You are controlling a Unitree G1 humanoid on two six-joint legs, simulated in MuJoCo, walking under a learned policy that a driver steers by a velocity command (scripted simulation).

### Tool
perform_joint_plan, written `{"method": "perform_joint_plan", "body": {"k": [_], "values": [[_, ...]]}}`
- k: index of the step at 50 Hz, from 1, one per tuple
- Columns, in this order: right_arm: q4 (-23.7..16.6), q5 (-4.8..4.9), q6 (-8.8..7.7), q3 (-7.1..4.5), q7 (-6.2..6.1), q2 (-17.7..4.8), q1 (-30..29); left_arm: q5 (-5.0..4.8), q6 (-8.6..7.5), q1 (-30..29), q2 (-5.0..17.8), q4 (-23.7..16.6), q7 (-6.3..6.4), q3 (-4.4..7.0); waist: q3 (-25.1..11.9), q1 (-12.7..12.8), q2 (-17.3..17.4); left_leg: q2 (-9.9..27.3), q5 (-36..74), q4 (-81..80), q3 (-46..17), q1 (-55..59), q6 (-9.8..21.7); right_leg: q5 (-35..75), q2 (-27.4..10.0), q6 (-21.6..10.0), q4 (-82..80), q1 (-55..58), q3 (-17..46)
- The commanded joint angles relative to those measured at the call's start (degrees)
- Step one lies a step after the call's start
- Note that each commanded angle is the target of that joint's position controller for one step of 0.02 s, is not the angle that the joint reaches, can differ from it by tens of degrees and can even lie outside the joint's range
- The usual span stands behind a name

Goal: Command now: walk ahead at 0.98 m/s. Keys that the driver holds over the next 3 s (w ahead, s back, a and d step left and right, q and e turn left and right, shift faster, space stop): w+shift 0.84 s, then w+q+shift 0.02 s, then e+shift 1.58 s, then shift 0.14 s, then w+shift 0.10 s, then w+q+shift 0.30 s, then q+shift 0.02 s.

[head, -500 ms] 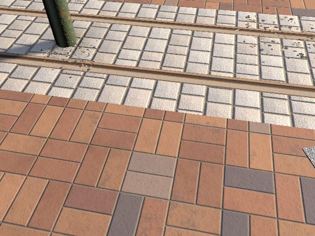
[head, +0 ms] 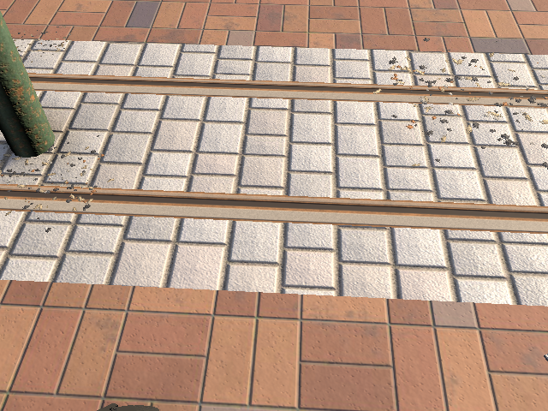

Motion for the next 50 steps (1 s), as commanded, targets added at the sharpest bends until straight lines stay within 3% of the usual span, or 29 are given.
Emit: {"method": "perform_joint_plan", "body": {"k": [1,4,6,7,8,9,10,12,14,15,19,20,23,26,28,29,30,31,32,33,34,35,37,39,41,44,46,49,50], "values": [[-3.09,0.32,-1.50,-0.64,-0.77,-7.96,-0.62,-0.80,-0.57,-7.36,1.94,-4.52,-0.07,-0.52,9.24,1.83,2.65,14.30,40.22,-9.43,-3.78,-11.27,2.88,5.67,4.16,-1.49,-10.18,12.78,-4.33],[-2.50,-1.08,-0.40,-0.99,-1.96,-11.70,0.08,-0.60,-0.62,-3.65,5.25,-4.09,1.09,0.49,2.36,4.91,6.77,16.75,73.13,3.77,-2.31,2.72,1.31,-4.37,10.60,-3.47,-13.21,18.41,-6.20],[-2.47,-2.64,1.38,-1.81,-3.06,-14.34,-2.50,-0.75,-0.55,14.71,9.31,1.07,2.61,2.39,-7.52,13.73,9.12,18.15,77.35,27.21,-1.96,2.76,1.47,-11.92,12.27,-5.42,-14.59,35.47,-3.78],[-3.24,-2.74,1.74,-1.91,-3.06,-13.81,-5.23,0.09,-0.33,25.59,11.79,4.17,3.64,3.67,-12.01,18.81,8.07,16.24,65.43,43.83,-1.21,-6.74,1.91,-16.58,8.21,-6.93,-14.82,49.21,-0.19],[-5.55,-1.79,1.23,-0.37,-1.91,-5.93,-3.61,1.74,-0.12,30.73,16.46,5.02,4.44,5.05,-17.32,15.97,-3.72,8.92,23.58,66.90,-1.38,-26.39,1.90,-32.53,-6.87,-10.06,-13.23,64.41,19.17],[-6.83,1.64,0.01,0.00,-0.79,-3.93,1.64,1.63,-0.11,28.04,15.88,5.22,3.17,5.40,-22.73,10.26,-14.72,1.00,-8.51,80.87,-9.15,-44.55,1.33,-41.74,-15.70,-16.36,-25.97,73.00,51.34],[-8.49,1.03,-0.17,-0.55,-1.50,-7.99,-6.55,0.67,-0.45,22.04,11.64,5.14,2.43,4.96,-12.60,9.66,-5.50,6.51,-1.62,79.01,-10.50,-50.50,3.10,-41.64,-12.06,-13.54,-29.82,65.66,44.48],[-10.09,-0.11,0.00,-0.28,-0.99,-6.77,-13.29,0.73,-1.52,17.62,5.35,6.17,2.03,3.51,-2.19,6.23,4.56,10.45,3.60,71.80,-9.93,-47.44,2.99,-29.89,-8.33,-10.57,-32.85,48.04,29.89],[-10.76,-2.25,1.84,0.48,0.46,-3.64,-12.21,0.20,-2.34,18.07,3.15,8.11,2.64,2.38,0.91,1.85,2.16,12.83,3.63,67.07,-9.96,-43.19,1.38,-27.62,-4.45,-8.06,-35.74,37.52,22.29],[-11.45,-2.60,2.47,0.69,0.96,-3.08,-13.52,-0.45,-2.89,19.09,3.20,8.93,2.75,2.27,2.80,1.28,1.29,13.90,3.55,65.36,-9.31,-44.21,0.47,-26.19,-3.37,-7.76,-37.29,35.45,20.17],[-17.57,-2.83,2.84,1.42,1.88,-4.53,-28.03,-1.40,-4.17,22.66,5.74,9.68,2.12,2.33,8.91,3.08,1.04,15.25,15.15,49.01,-2.90,-48.87,-1.75,-9.03,1.27,-6.84,-42.47,31.08,9.55],[-18.34,-2.57,2.56,1.73,2.11,-4.41,-30.74,-1.79,-4.40,23.61,5.05,9.82,1.93,2.06,9.36,3.78,1.82,14.08,19.89,42.66,-0.76,-45.85,-1.69,-1.77,3.41,-5.46,-42.36,30.18,6.36],[-20.21,-1.28,2.08,2.52,2.65,-4.13,-36.63,-2.57,-5.11,27.47,8.13,10.83,2.37,2.30,9.05,5.86,0.34,10.96,30.33,28.71,2.54,-36.63,0.02,10.88,1.15,-4.01,-46.99,33.91,4.86],[-20.41,-1.61,2.05,1.78,1.73,-7.20,-36.75,-1.69,-4.35,29.30,10.75,11.54,3.16,2.31,5.13,5.18,-2.52,6.33,25.91,23.21,4.50,-35.45,2.05,36.59,-0.95,-2.64,-40.12,49.82,2.43],[-18.09,-1.69,2.13,0.36,0.58,-10.49,-26.87,-0.10,-2.93,28.48,13.38,11.83,4.31,2.81,-2.37,-0.71,-6.43,2.83,17.06,23.18,3.08,-25.61,3.57,51.34,-3.16,-1.99,-24.85,54.99,2.28],[-14.47,-1.55,2.31,-0.79,-0.37,-12.60,-15.43,0.52,-1.96,26.49,14.44,11.61,4.90,3.18,-7.92,-6.13,-6.99,2.27,13.30,22.90,2.12,-15.03,4.47,50.76,-3.47,-1.95,-11.32,53.24,1.82],[-11.09,-2.13,2.67,-2.13,-1.49,-15.18,-4.04,0.86,-1.50,23.99,13.84,10.92,5.11,3.19,-12.37,-11.44,-6.02,6.31,8.23,23.39,-1.40,-2.41,5.80,39.51,-1.47,-1.94,5.55,44.67,1.16],[-10.08,-3.62,2.82,-3.58,-2.32,-20.14,1.03,0.10,-1.87,26.44,5.90,8.85,4.19,1.64,-17.91,-8.30,6.86,20.83,-5.33,24.44,-19.46,11.54,8.28,-2.63,5.68,-1.79,29.41,27.04,1.14],[-10.07,-3.58,2.87,-4.04,-1.05,-20.09,-1.65,-3.48,-2.99,33.26,3.78,7.65,3.20,1.13,-25.22,-2.15,18.65,30.26,-13.10,11.26,-52.31,20.74,14.66,-33.27,13.19,-1.15,44.03,9.87,9.03],[-10.46,-2.55,2.64,-3.76,-0.29,-15.57,-8.14,-2.76,-3.05,25.26,7.60,6.31,3.91,1.58,-15.46,-1.65,8.38,26.29,-14.19,7.80,-45.65,13.76,12.20,-26.43,7.54,-2.66,42.57,4.02,10.05],[-10.02,-2.06,2.02,-2.92,0.01,-11.51,-10.93,-2.28,-3.15,19.22,7.87,4.96,3.76,1.57,-7.47,-1.11,2.23,24.49,-7.37,6.69,-35.99,3.57,11.04,-21.86,5.56,-2.48,38.74,3.83,8.89],[-9.30,-2.49,1.58,-2.35,0.15,-8.92,-12.44,-1.48,-2.87,17.22,6.44,4.50,3.43,1.23,-3.45,1.09,-1.75,22.04,-2.59,5.28,-29.93,-4.31,9.48,-20.84,3.68,-2.35,34.97,6.04,9.09],[-7.31,-1.93,0.88,-1.19,-0.37,-6.19,-11.97,0.48,-1.04,18.31,3.52,3.82,2.03,0.47,-0.22,5.34,0.92,18.49,-1.04,1.96,-22.66,-15.36,7.33,-20.63,1.30,-1.05,29.98,10.86,9.15],[-5.76,-0.64,-0.07,-1.10,-0.47,-6.49,-10.09,1.05,0.05,14.35,2.62,1.80,1.06,0.04,3.94,6.19,2.67,16.68,1.40,-1.52,-18.31,-18.98,6.87,-20.05,-0.73,0.52,25.72,7.62,7.52],[-5.49,-0.38,-0.60,-1.18,-0.16,-7.69,-8.24,1.05,0.18,6.53,3.45,-1.53,0.55,-0.38,7.04,5.05,2.57,14.12,10.28,-4.54,-12.79,-20.73,6.38,-13.69,-1.34,1.45,17.76,4.44,3.72],[-5.14,0.31,-1.16,-0.88,0.12,-7.80,-6.69,0.50,-0.82,-1.47,2.32,-4.52,-0.11,-1.75,9.60,3.99,1.21,10.22,32.38,-4.64,-4.92,-23.64,4.05,-0.05,1.39,1.59,-2.03,12.04,-1.76],[-3.55,0.78,-1.79,-0.85,-0.26,-9.31,-2.21,-0.37,-1.55,-3.90,1.57,-4.17,-0.32,-2.33,8.57,1.62,1.15,11.27,47.44,-4.81,-1.97,-18.46,1.67,8.29,5.41,0.28,-10.40,17.67,-5.66],[-3.14,0.25,-1.23,-0.77,-1.84,-11.34,-2.02,0.31,-1.90,1.99,4.66,-1.52,0.49,-1.59,2.61,4.05,5.84,13.09,65.33,4.97,1.58,-7.49,-2.13,7.38,11.80,-2.00,-13.93,24.32,-6.80],[-4.08,0.52,0.49,-1.40,-3.25,-15.10,-2.89,-3.94,-2.95,1.94,9.55,-3.52,0.34,1.22,-4.29,6.83,9.55,14.51,72.38,13.91,-0.67,-3.40,-4.97,6.47,12.84,-2.31,-12.16,28.77,-2.16]]}}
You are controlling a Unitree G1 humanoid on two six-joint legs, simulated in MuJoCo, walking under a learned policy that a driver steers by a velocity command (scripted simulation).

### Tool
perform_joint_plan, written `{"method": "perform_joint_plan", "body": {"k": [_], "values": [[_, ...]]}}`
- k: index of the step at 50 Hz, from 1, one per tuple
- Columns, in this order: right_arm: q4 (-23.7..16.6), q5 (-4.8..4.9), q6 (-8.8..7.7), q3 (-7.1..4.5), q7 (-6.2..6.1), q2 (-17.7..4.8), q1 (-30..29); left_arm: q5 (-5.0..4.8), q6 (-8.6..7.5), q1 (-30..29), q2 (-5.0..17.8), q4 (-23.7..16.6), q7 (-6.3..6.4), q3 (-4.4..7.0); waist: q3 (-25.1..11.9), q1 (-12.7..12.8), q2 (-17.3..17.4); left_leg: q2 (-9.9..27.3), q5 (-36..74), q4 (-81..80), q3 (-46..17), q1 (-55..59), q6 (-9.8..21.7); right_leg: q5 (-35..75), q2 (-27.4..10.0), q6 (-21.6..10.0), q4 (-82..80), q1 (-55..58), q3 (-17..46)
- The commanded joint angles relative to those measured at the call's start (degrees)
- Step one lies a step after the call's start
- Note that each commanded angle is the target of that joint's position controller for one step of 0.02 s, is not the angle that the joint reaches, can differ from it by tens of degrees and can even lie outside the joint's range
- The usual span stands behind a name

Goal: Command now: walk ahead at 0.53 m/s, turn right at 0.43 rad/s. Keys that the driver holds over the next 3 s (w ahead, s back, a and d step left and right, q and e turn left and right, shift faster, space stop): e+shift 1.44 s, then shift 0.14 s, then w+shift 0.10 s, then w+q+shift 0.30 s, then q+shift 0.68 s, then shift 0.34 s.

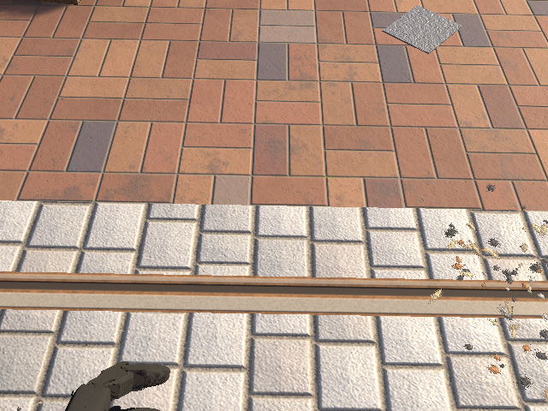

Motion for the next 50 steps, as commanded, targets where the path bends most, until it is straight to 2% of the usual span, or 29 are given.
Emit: {"method": "perform_joint_plan", "body": {"k": [1,2,3,4,5,6,7,9,12,14,16,18,20,23,24,25,26,27,28,29,31,34,39,43,46,47,48,49,50], "values": [[-5.10,-1.18,2.04,-2.85,-2.96,-15.31,-6.84,-3.89,-1.48,13.98,12.04,0.23,-0.04,4.71,-11.34,13.56,11.30,12.53,77.29,25.49,0.19,-7.20,-5.48,2.31,6.40,-1.59,0.07,26.84,1.58],[-7.63,-2.01,2.95,-3.04,-3.23,-15.52,-13.48,-3.11,-1.15,25.64,13.31,3.69,0.16,5.64,-14.65,19.54,10.66,10.27,71.61,42.42,1.62,-11.54,-7.40,8.71,3.83,-2.87,-6.54,36.25,4.18],[-10.42,-4.58,2.51,-1.28,-2.44,-7.86,-11.11,-1.61,-0.49,28.65,15.86,5.17,0.72,5.65,-17.51,14.38,-6.70,1.80,11.19,65.44,0.23,-31.12,-8.59,30.12,-5.03,-5.08,1.51,53.88,14.24],[-10.69,-2.29,1.21,0.90,-1.00,-1.53,0.27,2.22,-0.91,25.91,16.52,2.39,0.57,5.33,-29.78,8.38,-14.77,-3.11,-17.63,86.75,-11.51,-52.19,-11.06,41.06,-19.12,-19.59,3.91,72.80,41.42],[-11.52,-0.75,-0.04,0.01,-0.19,-7.76,-2.60,2.06,0.07,22.60,15.42,-0.16,0.94,6.33,-33.68,11.40,-4.43,-0.41,-11.88,88.07,-16.23,-52.58,-8.38,33.44,-18.28,-19.87,-2.52,68.66,43.09],[-14.56,0.20,-0.48,-0.58,-0.19,-9.96,-8.11,0.22,0.61,16.71,13.67,-2.64,1.40,6.17,-25.22,8.94,0.52,2.14,-7.98,83.21,-15.64,-54.54,-6.38,21.05,-15.40,-18.35,-5.82,59.04,39.02],[-15.44,-0.61,-0.25,-1.27,-0.72,-11.24,-12.09,-1.63,1.15,12.57,11.62,-3.39,1.60,5.64,-15.63,5.92,8.12,3.60,-6.10,78.71,-13.26,-53.72,-5.93,13.83,-11.58,-15.94,-10.33,45.34,35.56],[-17.52,-1.62,1.46,-1.93,-1.32,-11.22,-13.18,-1.25,1.59,11.33,11.08,-4.68,1.87,5.45,-8.76,2.46,7.57,5.13,-5.19,72.24,-13.06,-49.60,-6.79,15.73,-8.37,-15.10,-13.62,29.72,32.20],[-20.71,-1.88,2.85,-1.66,-2.67,-8.39,-16.01,-1.33,2.46,11.21,11.89,-5.74,2.79,6.03,-7.67,1.06,3.87,4.36,-0.79,54.66,-10.73,-43.94,-8.27,19.52,-1.70,-11.89,-12.53,17.53,25.68],[-22.49,-1.48,3.64,-1.42,-3.33,-7.49,-19.63,-1.86,4.11,12.87,13.72,-6.17,4.27,6.88,-11.82,2.02,0.74,1.49,6.17,45.18,-10.06,-41.16,-9.38,20.72,0.34,-9.03,-9.94,17.63,25.39],[-24.02,-0.89,4.34,-1.45,-3.49,-7.76,-23.42,-2.84,5.92,13.79,13.93,-6.73,5.60,7.27,-14.61,3.16,-1.77,-0.20,12.13,38.78,-11.22,-40.18,-9.75,14.26,1.74,-4.96,-7.82,19.84,26.75],[-25.75,-0.51,4.58,-1.50,-3.19,-8.26,-28.03,-3.31,7.21,14.87,13.70,-7.43,6.62,7.45,-14.23,4.74,-3.71,-0.96,14.58,33.61,-12.86,-41.23,-9.66,4.72,1.99,-2.31,-7.03,22.37,30.10],[-26.74,-0.37,4.25,-1.74,-2.66,-9.05,-30.91,-2.78,7.88,15.55,13.01,-8.50,7.12,7.58,-12.04,5.70,-5.72,-0.87,14.47,28.94,-14.95,-42.47,-9.32,-3.02,1.39,-1.79,-6.32,25.19,34.30],[-26.01,-0.35,2.95,-2.90,-1.90,-11.04,-29.16,-2.31,8.12,13.62,11.71,-11.13,7.18,7.70,-10.31,4.66,-8.17,0.98,15.06,18.98,-17.01,-37.55,-7.50,-8.79,1.00,-1.16,-2.51,27.41,39.37],[-24.88,-0.28,2.53,-3.22,-1.71,-10.92,-26.07,-2.51,8.32,12.03,10.73,-12.14,6.93,7.41,-10.58,3.07,-7.18,3.06,21.65,11.88,-15.85,-30.64,-6.00,-14.21,3.06,0.20,1.48,24.82,38.17],[-24.61,-1.04,2.72,-3.48,-1.82,-11.74,-24.94,-2.23,8.60,16.27,6.81,-11.84,6.52,6.34,-14.15,5.38,0.91,12.68,29.13,11.75,-21.76,-18.74,-1.27,-37.14,7.46,2.56,12.51,17.65,32.55],[-25.99,-2.83,3.80,-3.81,-2.14,-13.72,-24.94,-2.24,8.46,20.72,6.37,-12.41,6.22,6.08,-15.32,8.22,13.35,24.49,44.19,13.41,-34.84,-10.37,7.47,-53.15,14.20,5.39,22.26,6.17,22.31],[-25.72,-2.92,4.34,-4.27,-2.13,-13.05,-22.89,-1.69,7.65,23.89,11.96,-12.70,5.15,7.16,-19.28,8.90,19.01,32.04,38.73,11.72,-45.03,-10.19,13.46,-51.35,8.99,8.03,34.52,2.17,19.43],[-27.16,-2.09,4.60,-3.79,-2.43,-10.01,-25.09,-1.96,7.73,21.96,15.90,-11.06,4.76,8.30,-15.26,7.33,13.08,28.10,32.57,11.84,-38.64,-13.73,12.58,-46.02,5.87,9.97,39.65,0.82,17.46],[-27.68,-1.79,5.23,-3.40,-2.69,-8.48,-26.77,-2.31,8.50,20.06,16.47,-10.24,4.92,8.81,-11.42,6.93,8.10,23.13,26.33,12.17,-30.17,-17.99,9.55,-41.06,4.35,10.93,42.17,0.11,16.25],[-28.03,-1.54,6.21,-3.30,-3.17,-9.28,-28.48,-2.22,9.60,19.42,13.83,-10.58,5.19,8.19,-7.77,7.18,5.35,18.74,22.47,10.51,-21.90,-25.33,7.38,-35.10,2.41,11.69,45.83,0.98,12.46],[-26.44,-2.23,6.77,-3.82,-3.50,-10.25,-25.68,-2.61,9.23,16.04,9.56,-12.79,5.04,6.84,-7.46,5.30,8.84,17.00,24.89,8.34,-14.51,-24.25,8.38,-31.46,-0.17,12.10,40.47,0.09,8.10],[-24.47,-1.78,7.15,-5.30,-3.20,-12.88,-24.21,-2.18,8.93,12.63,9.09,-14.27,4.32,6.68,-10.42,3.79,10.07,21.51,24.37,7.87,-10.07,-19.90,10.15,-30.07,-4.23,11.88,30.07,2.88,7.19],[-23.51,-0.96,7.04,-6.28,-2.26,-14.56,-25.79,-2.30,9.45,12.34,9.15,-14.00,3.33,7.03,-10.05,4.25,11.65,22.76,20.96,8.29,-4.38,-22.75,8.06,-29.30,-3.92,9.31,19.13,11.83,3.86],[-22.34,0.32,6.66,-6.83,-1.44,-14.88,-25.31,-2.37,10.34,13.07,9.52,-13.87,2.47,7.87,-10.09,5.13,11.59,24.37,18.77,11.98,-1.85,-21.96,5.29,-28.41,-2.51,6.31,8.06,17.85,1.56],[-21.93,0.83,6.70,-6.82,-1.33,-14.24,-25.48,-2.42,10.51,15.29,9.40,-12.93,2.44,8.32,-10.46,6.47,10.69,23.70,17.00,15.45,0.07,-23.35,3.00,-25.35,-1.04,4.70,2.03,22.41,0.51],[-20.79,0.87,6.88,-6.45,-1.11,-12.13,-23.21,-2.35,10.51,19.10,11.02,-11.38,2.96,9.34,-10.07,7.45,7.48,21.20,13.39,21.86,2.67,-28.51,-0.49,-21.91,0.41,2.43,-3.11,29.47,2.32],[-21.14,-0.30,7.26,-5.78,-0.72,-9.35,-22.09,-2.31,10.10,23.21,17.45,-11.06,3.95,11.32,-7.56,7.82,-7.42,14.60,-2.90,39.13,8.17,-43.37,-6.28,-5.44,-9.95,-2.93,-10.29,38.33,19.55],[-26.07,-2.27,6.99,-5.01,-0.97,-7.55,-25.14,-0.63,8.81,20.36,23.57,-13.30,4.22,11.66,-8.47,4.95,-19.56,6.93,-17.21,54.07,1.35,-60.42,-9.36,5.00,-20.14,-13.40,-9.27,40.97,38.71]]}}
Over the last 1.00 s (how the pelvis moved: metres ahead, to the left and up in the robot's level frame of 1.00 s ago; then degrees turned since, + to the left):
0.98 0.02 -0.01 -2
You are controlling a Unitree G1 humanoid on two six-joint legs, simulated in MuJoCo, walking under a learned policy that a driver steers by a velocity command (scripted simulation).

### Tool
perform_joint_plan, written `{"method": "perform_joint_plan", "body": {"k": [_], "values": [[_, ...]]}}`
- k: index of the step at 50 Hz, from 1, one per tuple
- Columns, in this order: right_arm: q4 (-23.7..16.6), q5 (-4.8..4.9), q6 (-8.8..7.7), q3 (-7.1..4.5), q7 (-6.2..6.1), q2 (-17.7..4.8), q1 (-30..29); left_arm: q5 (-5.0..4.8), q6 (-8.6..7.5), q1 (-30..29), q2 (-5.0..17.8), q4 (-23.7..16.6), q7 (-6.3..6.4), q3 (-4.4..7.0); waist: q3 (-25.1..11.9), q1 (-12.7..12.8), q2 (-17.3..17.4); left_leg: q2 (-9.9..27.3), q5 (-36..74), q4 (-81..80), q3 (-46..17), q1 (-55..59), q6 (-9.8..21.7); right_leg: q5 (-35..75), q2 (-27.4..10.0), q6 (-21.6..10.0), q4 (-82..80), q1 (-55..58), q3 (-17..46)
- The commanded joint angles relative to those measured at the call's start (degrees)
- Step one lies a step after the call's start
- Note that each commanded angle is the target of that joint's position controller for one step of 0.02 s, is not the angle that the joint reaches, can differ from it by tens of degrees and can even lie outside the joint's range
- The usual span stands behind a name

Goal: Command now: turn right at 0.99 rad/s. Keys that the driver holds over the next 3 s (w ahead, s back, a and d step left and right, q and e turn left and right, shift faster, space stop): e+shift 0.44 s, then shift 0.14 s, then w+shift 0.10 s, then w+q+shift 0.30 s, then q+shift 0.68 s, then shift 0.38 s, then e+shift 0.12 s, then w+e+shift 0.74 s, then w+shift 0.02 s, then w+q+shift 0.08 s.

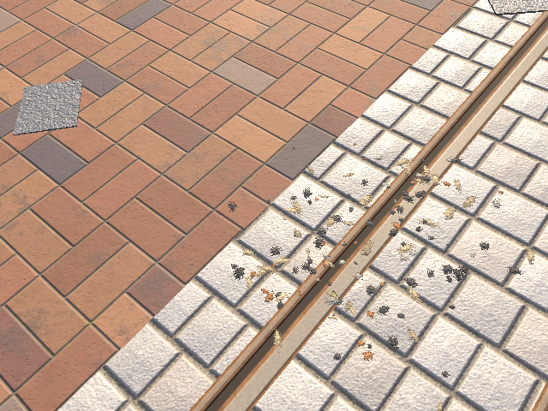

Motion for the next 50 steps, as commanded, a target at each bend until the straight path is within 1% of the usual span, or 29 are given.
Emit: {"method": "perform_joint_plan", "body": {"k": [1,2,3,4,6,9,13,18,20,21,22,23,24,25,26,27,29,31,33,37,39,40,41,42,43,44,45,46,50], "values": [[-8.45,-1.38,-1.41,-0.94,-0.33,-4.31,-7.25,2.62,-2.97,7.06,15.87,-3.65,0.40,4.85,-10.60,4.93,-15.20,-7.25,-15.25,28.78,-12.49,-25.77,-0.86,29.46,-18.79,-19.26,-16.53,19.57,32.81],[-8.42,-0.21,-1.64,-1.26,-0.74,-5.10,-8.47,2.41,-4.00,5.09,14.40,-3.33,0.41,4.08,-8.24,3.22,-12.54,-7.04,-9.39,28.85,-14.55,-25.65,0.95,24.76,-15.41,-15.85,-17.27,17.62,29.01],[-7.02,-0.36,-1.61,-1.59,-1.42,-5.46,-6.48,0.97,-4.07,1.71,12.27,-3.60,0.86,3.52,-7.42,1.06,-9.13,-6.21,-4.45,27.58,-15.37,-24.93,1.42,22.88,-12.80,-12.54,-16.32,16.06,25.61],[-6.24,-1.17,-1.59,-1.62,-1.98,-5.42,-4.93,-0.40,-3.69,-0.33,10.39,-3.89,1.20,2.69,-7.81,-0.05,-9.48,-6.11,-1.90,26.20,-15.86,-22.72,1.18,24.41,-11.41,-11.19,-15.54,14.14,23.54],[-5.54,-1.32,-1.87,-1.57,-1.62,-4.75,-3.28,-0.04,-3.10,-1.61,9.32,-4.42,1.98,2.09,-9.53,-1.17,-9.57,-8.22,2.30,25.93,-15.26,-17.98,0.46,26.81,-8.51,-10.47,-14.71,11.41,21.49],[-5.55,-0.65,-2.07,-0.80,-1.17,-2.86,-4.51,0.01,-2.88,0.09,9.81,-3.92,2.61,2.29,-9.74,-0.17,-8.70,-10.83,4.27,17.84,-15.94,-16.76,-0.40,26.32,-6.64,-10.22,-13.64,12.28,23.33],[-5.14,0.47,-2.58,-0.65,-0.30,-3.43,-5.96,-0.06,-2.32,-0.72,11.25,-4.66,3.56,3.06,-8.61,0.12,-10.52,-12.58,4.36,7.92,-18.13,-13.28,-1.00,19.76,-6.07,-9.69,-12.88,11.61,28.91],[-4.69,0.47,-2.94,-0.74,1.27,-3.79,-5.12,-0.29,-1.60,-2.26,11.11,-6.48,2.36,2.95,-8.73,1.11,-12.40,-14.00,3.08,-4.45,-18.11,-2.99,-0.10,23.80,-3.71,-9.19,-9.91,9.33,34.71],[-3.80,0.71,-2.88,-1.23,1.55,-4.08,-1.91,-1.41,-1.40,-3.39,9.95,-6.45,2.30,2.47,-8.65,-0.68,-12.86,-13.28,9.32,-15.05,-16.86,4.58,1.12,22.76,-1.06,-7.27,-7.34,7.52,35.19],[-3.17,0.84,-2.77,-2.17,0.99,-6.32,0.07,-1.11,-1.22,-3.05,9.32,-6.84,2.45,2.23,-9.16,-1.32,-9.30,-9.12,14.63,-18.26,-18.16,12.53,2.37,12.88,1.29,-5.03,-4.69,1.68,34.01],[-3.58,0.07,-2.10,-2.71,0.41,-9.51,0.79,-0.08,-1.10,1.42,4.77,-6.30,2.24,0.95,-11.83,1.11,3.15,3.54,21.67,-19.04,-28.22,21.14,7.05,-10.28,7.73,-1.80,7.88,-5.81,25.39],[-3.54,-2.07,-1.78,-2.69,0.52,-10.33,1.19,-0.24,-1.72,1.78,6.68,-7.92,1.98,1.41,-8.91,2.30,15.81,13.05,25.96,-23.04,-42.71,17.33,16.23,-19.52,12.39,1.09,20.28,-14.65,15.77],[-4.92,-1.91,-2.07,-2.22,0.24,-8.09,-0.77,0.37,-2.25,2.51,11.56,-6.52,1.79,2.76,-6.97,2.40,11.56,15.04,23.09,-23.12,-42.96,14.71,19.30,-15.83,6.94,3.38,29.99,-16.57,14.24],[-5.70,-0.91,-1.77,-0.98,-0.17,-5.20,-4.11,0.20,-2.26,2.67,13.25,-5.17,1.48,3.26,-5.55,3.40,8.31,10.53,20.24,-21.89,-35.52,11.07,17.57,-10.73,4.86,4.20,33.16,-14.84,13.10],[-6.20,-0.37,-1.28,-0.39,-0.57,-3.77,-5.15,0.28,-1.89,2.58,11.52,-3.74,1.58,2.91,-4.93,2.93,5.57,6.36,17.68,-21.58,-30.23,10.16,15.54,-7.72,4.88,5.00,35.62,-14.16,11.74],[-5.97,0.15,-0.94,-0.06,-0.90,-3.92,-4.88,0.48,-1.73,2.59,9.67,-3.60,1.51,2.26,-4.38,2.27,4.69,5.42,19.20,-21.67,-28.04,10.08,15.64,-5.63,5.11,5.62,38.25,-14.93,10.52],[-5.56,-0.28,-0.67,0.43,-0.62,-4.14,-2.93,-0.04,-1.79,1.18,6.84,-3.77,1.42,1.18,-4.54,1.09,4.25,3.32,23.77,-21.54,-23.54,11.57,15.95,-4.33,4.73,5.98,34.54,-14.58,7.87],[-3.82,0.31,-0.61,-0.13,-0.28,-5.96,3.53,-0.17,-2.43,0.54,4.93,-4.17,0.92,0.01,-8.12,-1.63,7.63,2.88,0.62,-24.69,-24.13,16.51,15.56,-3.88,3.44,5.48,26.76,-15.19,4.61],[-3.29,0.92,-1.15,-0.32,0.06,-7.52,5.62,-0.43,-3.29,-0.29,4.68,-4.23,0.06,-0.61,-7.85,-2.75,11.12,4.91,-12.25,-27.98,-26.98,15.91,15.47,-5.60,2.16,4.30,20.03,-12.84,3.12],[-2.67,2.32,-1.94,0.01,1.02,-8.62,6.19,0.14,-6.28,0.37,3.91,-2.70,-0.56,-1.20,-2.47,-0.82,9.95,4.20,-9.83,-28.44,-25.96,4.49,15.23,-7.09,3.23,0.83,-0.63,3.05,-0.27],[-3.36,2.98,-1.44,0.67,1.28,-7.70,4.57,-0.34,-7.67,6.40,2.99,0.33,-0.51,-1.10,0.23,3.46,6.42,1.86,-9.37,-24.00,-25.03,-2.76,14.14,5.40,3.62,-1.04,-16.04,14.32,-2.62],[-4.71,2.75,-1.83,1.49,1.35,-5.07,2.42,-0.30,-7.95,12.74,3.96,2.49,-0.08,-0.55,-1.30,6.68,4.17,-0.71,-7.75,-18.15,-23.88,-12.17,11.34,7.60,0.69,-1.76,-16.72,26.63,0.04],[-5.10,-1.56,-1.14,1.66,2.37,-0.12,0.99,5.25,-7.37,21.64,7.97,4.55,0.31,-0.70,-5.00,10.94,-12.47,-10.87,-10.81,3.04,-13.50,-22.64,7.37,-14.31,-11.07,-1.91,-25.60,38.63,16.08],[-7.80,-1.57,-1.71,2.23,2.38,1.38,-0.51,6.09,-6.85,18.93,13.49,2.51,0.78,0.58,-2.18,9.52,-14.93,-12.86,-8.92,11.86,-13.19,-33.89,6.90,-18.90,-22.46,-5.25,-26.90,35.64,30.63],[-9.59,-1.33,-1.54,1.39,2.62,-2.19,-4.94,5.81,-6.69,17.96,12.89,3.06,1.24,0.87,0.38,9.93,-12.99,-8.32,-4.31,17.99,-17.72,-36.79,7.28,-22.97,-23.36,-8.20,-26.99,30.73,32.37],[-8.16,-1.10,-1.42,0.68,3.22,-3.64,-3.73,4.78,-7.12,13.80,8.88,3.18,1.00,-0.49,2.97,7.07,-10.26,-7.47,1.01,20.87,-19.12,-37.21,6.85,-19.09,-19.41,-6.30,-26.70,29.00,26.40],[-5.99,-1.10,-1.31,0.33,4.00,-4.30,0.00,4.00,-7.48,10.15,6.81,2.77,0.69,-1.29,2.45,4.44,-9.82,-6.86,4.87,21.69,-18.40,-34.38,5.69,-13.27,-16.25,-4.33,-26.93,26.97,19.87],[-4.75,-1.43,-1.14,-0.12,4.67,-5.16,1.62,3.66,-8.00,9.11,5.80,2.57,1.03,-1.80,1.52,3.48,-11.82,-6.60,6.62,24.12,-16.00,-31.66,4.43,-9.05,-14.46,-3.54,-28.00,24.76,14.67],[-4.56,-1.91,0.02,0.48,6.05,-3.21,-0.05,3.71,-9.55,12.05,5.06,5.76,0.72,-1.94,4.58,2.83,-7.24,-5.60,12.12,28.48,-13.18,-32.84,3.86,3.26,-12.72,-4.03,-30.06,21.85,3.46]]}}
Over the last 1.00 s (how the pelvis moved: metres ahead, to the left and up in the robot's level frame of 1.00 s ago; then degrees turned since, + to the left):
0.30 -0.01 0.00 -55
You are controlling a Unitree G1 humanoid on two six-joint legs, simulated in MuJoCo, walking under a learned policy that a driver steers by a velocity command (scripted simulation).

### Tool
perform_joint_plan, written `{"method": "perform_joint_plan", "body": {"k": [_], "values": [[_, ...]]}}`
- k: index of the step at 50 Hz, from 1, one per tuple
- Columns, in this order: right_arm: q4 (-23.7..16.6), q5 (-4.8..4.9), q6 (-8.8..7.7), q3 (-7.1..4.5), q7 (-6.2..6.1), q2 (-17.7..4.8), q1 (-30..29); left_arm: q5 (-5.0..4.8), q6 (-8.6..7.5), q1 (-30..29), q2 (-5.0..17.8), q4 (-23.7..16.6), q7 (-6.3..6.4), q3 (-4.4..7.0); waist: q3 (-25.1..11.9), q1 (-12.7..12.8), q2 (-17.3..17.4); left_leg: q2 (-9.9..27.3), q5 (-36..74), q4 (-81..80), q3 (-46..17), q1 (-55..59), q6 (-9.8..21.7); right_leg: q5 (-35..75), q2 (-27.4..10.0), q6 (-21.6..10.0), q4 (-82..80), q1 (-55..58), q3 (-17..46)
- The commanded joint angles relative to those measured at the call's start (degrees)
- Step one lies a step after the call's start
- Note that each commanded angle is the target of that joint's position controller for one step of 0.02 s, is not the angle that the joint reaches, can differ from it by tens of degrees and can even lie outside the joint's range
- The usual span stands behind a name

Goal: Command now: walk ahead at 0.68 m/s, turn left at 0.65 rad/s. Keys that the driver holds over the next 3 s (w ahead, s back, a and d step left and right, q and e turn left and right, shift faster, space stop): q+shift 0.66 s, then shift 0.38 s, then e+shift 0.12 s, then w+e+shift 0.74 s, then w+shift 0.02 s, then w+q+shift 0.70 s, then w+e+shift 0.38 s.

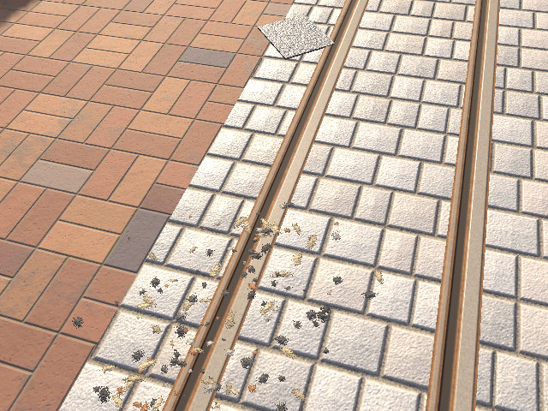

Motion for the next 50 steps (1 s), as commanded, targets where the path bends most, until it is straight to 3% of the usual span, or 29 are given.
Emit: {"method": "perform_joint_plan", "body": {"k": [1,2,3,4,6,8,9,10,11,12,13,14,15,16,18,21,23,25,28,31,33,34,35,36,37,38,40,44,50], "values": [[-5.82,-0.49,-0.49,-0.40,0.94,-2.77,-8.24,0.07,-1.83,-1.26,6.94,-1.49,-0.03,1.91,10.56,-0.12,-7.99,2.90,3.72,1.75,0.65,-14.25,-0.31,10.28,-13.64,-5.69,-10.44,0.99,4.49],[-6.84,-0.70,-0.56,0.21,1.42,-1.59,-9.86,-0.26,-2.03,-2.37,6.15,-1.21,0.10,1.75,11.16,-0.96,-7.74,3.31,5.40,-2.67,2.49,-11.09,-0.14,18.24,-13.09,-5.28,-9.61,-1.06,0.98],[-7.70,5.85,-2.53,0.97,0.64,0.12,-10.21,-2.52,-1.72,-6.13,7.08,-2.61,1.28,2.30,11.76,-0.43,-8.93,4.97,9.94,-9.17,0.64,-11.38,-0.06,22.07,-13.15,-4.95,-6.96,1.02,-1.56],[-8.50,5.78,-3.55,1.74,1.02,0.46,-12.87,-2.56,-1.26,-6.26,8.33,-2.43,1.99,2.51,11.37,0.29,-7.84,4.44,11.52,-15.00,3.37,-8.21,0.22,25.99,-13.01,-4.30,-6.45,0.40,-3.62],[-10.08,3.56,-4.21,1.63,1.88,-0.37,-15.44,-2.04,-0.24,-5.13,12.77,-1.72,2.98,3.66,9.14,0.65,-6.98,1.02,10.78,-22.56,9.71,1.90,1.23,45.91,-12.83,-3.41,-1.78,-0.66,-6.36],[-8.39,3.33,-3.71,0.21,1.62,-3.42,-7.41,-2.78,0.69,-5.29,15.06,-1.78,3.62,4.41,3.24,-3.26,-9.60,-4.47,8.21,-23.28,13.22,13.37,2.86,67.43,-12.76,-2.52,9.50,0.16,-7.16],[-7.00,3.60,-3.27,-1.10,1.20,-6.24,0.25,-3.47,0.94,-6.40,16.05,-2.32,3.52,4.82,-0.67,-7.32,-10.51,-5.98,7.83,-23.98,12.09,22.94,5.00,71.79,-13.10,-2.16,18.96,-2.13,-6.69],[-5.01,3.66,-2.64,-3.21,0.03,-10.51,9.94,-4.21,0.43,-7.42,14.68,-3.47,2.95,4.48,-5.47,-12.17,-8.78,-6.99,11.87,-28.14,8.66,37.57,7.68,63.67,-11.30,-0.54,32.23,-8.77,-5.91],[-4.28,4.16,-1.78,-3.71,-1.90,-12.38,11.32,-3.41,-0.86,-4.30,7.52,-3.76,1.51,2.55,-5.86,-10.16,1.97,-1.87,21.99,-31.96,-0.97,49.77,10.58,10.62,-4.46,3.14,50.00,-22.46,-4.31],[-8.29,1.58,-2.40,-4.32,-2.29,-19.49,7.42,-1.56,-2.12,5.31,3.02,-6.61,0.32,0.53,-18.24,-2.44,14.56,16.64,32.85,-32.31,-36.60,66.40,26.17,-21.82,6.34,5.75,75.85,-40.50,4.73],[-10.25,1.45,-2.49,-4.14,-2.02,-16.56,7.89,-2.08,-3.45,-0.97,11.11,-7.33,-0.27,1.64,-28.76,-8.94,3.19,18.51,15.71,-42.07,-45.24,66.00,26.71,-16.14,4.55,4.01,77.45,-41.17,16.35],[-10.65,1.98,-2.98,-3.49,-2.05,-14.52,3.90,-3.69,-3.58,-8.28,12.46,-9.77,-0.05,2.03,-18.50,-7.71,-0.68,15.76,5.97,-45.90,-40.26,56.41,22.96,-10.70,2.67,2.66,72.08,-42.50,15.71],[-10.74,3.29,-3.22,-2.78,-2.22,-11.68,0.06,-3.08,-3.22,-9.82,11.49,-9.99,0.71,1.91,-9.23,-4.34,-6.96,12.34,2.26,-47.45,-35.22,45.55,19.63,-7.29,0.48,2.55,66.23,-42.66,14.53],[-11.54,3.51,-3.29,-2.19,-2.45,-9.99,-3.22,-2.34,-2.48,-9.43,11.43,-9.46,1.27,2.03,-5.42,-1.96,-7.32,10.16,5.84,-47.83,-31.29,37.35,18.33,-5.54,-0.84,2.71,62.11,-39.95,14.62],[-12.20,2.26,-2.93,-2.31,-2.96,-9.62,-6.59,-1.65,-0.87,-8.30,11.95,-8.97,1.41,2.56,-1.89,0.58,-4.25,6.50,16.36,-48.99,-24.90,25.78,17.34,-4.34,-1.84,3.41,56.47,-33.55,14.28],[-10.82,2.58,-2.12,-2.46,-4.44,-9.82,-6.07,-0.48,-0.21,-9.31,8.33,-8.83,1.97,1.68,-3.58,0.49,-4.42,3.19,33.86,-44.86,-18.71,20.60,15.83,-0.85,-0.19,5.83,47.86,-31.14,12.24],[-10.49,3.16,-0.74,-2.64,-5.51,-10.45,-5.84,-0.84,0.43,-11.69,7.22,-9.58,2.12,1.42,-5.86,-0.11,-2.78,1.64,30.95,-43.14,-19.39,21.47,13.95,3.41,1.65,6.95,42.53,-31.48,12.40],[-10.81,3.91,0.60,-2.58,-6.41,-10.41,-6.55,-1.43,1.02,-14.32,7.10,-10.07,1.99,1.46,-6.63,-0.89,-0.13,0.03,19.78,-42.45,-20.86,22.13,11.20,8.18,2.90,7.07,37.00,-31.21,13.36],[-11.20,3.90,1.61,-2.55,-7.04,-10.25,-6.49,-1.92,0.85,-18.67,7.33,-10.81,1.52,1.73,-4.89,-2.74,3.57,-0.48,8.13,-41.77,-24.96,23.19,9.29,10.49,4.00,6.59,28.97,-30.62,14.96],[-11.49,3.55,1.88,-2.52,-6.86,-9.52,-5.76,-2.08,-0.36,-20.22,8.45,-10.76,1.02,2.51,-4.31,-3.70,6.21,-0.05,10.09,-38.43,-29.64,26.41,8.55,8.48,4.85,5.60,19.80,-27.07,16.33],[-12.12,3.58,1.88,-2.34,-6.61,-8.72,-6.72,-2.51,-1.04,-18.08,9.48,-9.63,0.69,3.51,-4.41,-2.47,7.62,-0.88,11.27,-35.15,-32.04,27.66,7.07,10.55,4.43,4.42,10.56,-20.98,16.14],[-12.30,3.72,1.91,-1.78,-6.48,-7.21,-7.11,-2.55,-1.30,-15.42,9.90,-8.43,0.61,3.94,-5.07,-1.21,6.17,-2.71,5.73,-30.75,-29.86,26.52,5.27,18.29,1.52,2.89,3.46,-14.95,15.52],[-11.58,3.00,1.93,-0.43,-6.17,-2.73,-1.56,-1.85,-0.85,-16.26,12.33,-8.97,0.81,4.35,-8.74,-4.66,-4.17,-7.24,-16.26,-19.31,-22.72,21.06,2.60,24.61,-10.59,-2.36,3.82,-5.12,24.95],[-12.76,3.08,1.71,-0.74,-5.94,-4.92,0.15,0.22,0.40,-15.88,14.22,-9.38,0.81,4.65,-6.40,-6.49,-17.30,-13.48,-29.85,-10.09,-12.54,9.41,-0.86,35.01,-19.70,-12.23,3.46,-2.12,38.49],[-12.12,2.39,1.10,-1.90,-5.60,-9.72,1.11,-0.07,0.68,-14.49,12.46,-9.21,0.83,4.73,-7.41,-5.55,-18.17,-8.55,-26.50,1.26,-10.94,6.26,-3.73,29.77,-23.12,-16.61,2.71,-3.25,45.77],[-10.37,2.85,1.36,-2.58,-5.58,-12.09,-0.41,-0.70,0.97,-16.03,9.10,-10.16,0.98,3.76,-5.43,-4.26,-12.54,-6.59,-21.79,5.55,-10.15,6.20,-4.85,25.03,-19.63,-15.06,4.04,-5.57,38.47],[-9.15,2.78,2.51,-2.06,-6.18,-9.86,-2.16,-1.76,2.02,-17.53,7.70,-10.45,1.32,3.01,-2.11,-3.32,-7.87,-5.76,-16.02,9.29,-7.83,6.57,-6.08,19.65,-13.33,-10.99,4.09,-9.92,28.64],[-9.67,2.83,2.00,0.12,-5.83,-4.31,-3.87,-1.50,3.26,-15.78,8.12,-8.60,1.43,2.97,-2.37,-2.04,-11.94,-4.67,-14.52,-2.01,-2.32,10.97,-6.57,22.61,-8.92,-10.82,2.94,-9.47,20.15],[-8.04,2.69,1.56,0.70,-4.93,-3.84,-4.05,-2.65,4.10,-13.79,9.76,-6.54,1.03,3.52,-3.60,-0.43,-16.03,-1.99,-12.03,-25.84,0.91,22.04,-4.31,18.44,-11.56,-12.33,3.73,-8.43,21.32]]}}
Over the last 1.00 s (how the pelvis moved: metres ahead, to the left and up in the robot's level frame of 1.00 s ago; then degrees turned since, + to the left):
0.10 -0.07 0.01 -25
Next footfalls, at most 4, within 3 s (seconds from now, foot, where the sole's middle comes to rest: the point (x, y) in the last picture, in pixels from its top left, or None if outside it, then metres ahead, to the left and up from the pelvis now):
0.22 left None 0.30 0.12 -0.78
0.70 right None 0.50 0.01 -0.78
1.06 left None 0.26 0.14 -0.78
1.62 right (293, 342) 0.69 0.05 -0.78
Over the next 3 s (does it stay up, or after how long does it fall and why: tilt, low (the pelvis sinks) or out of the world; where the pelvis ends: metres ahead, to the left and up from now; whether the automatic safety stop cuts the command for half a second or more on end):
stays up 1.75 0.37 -0.02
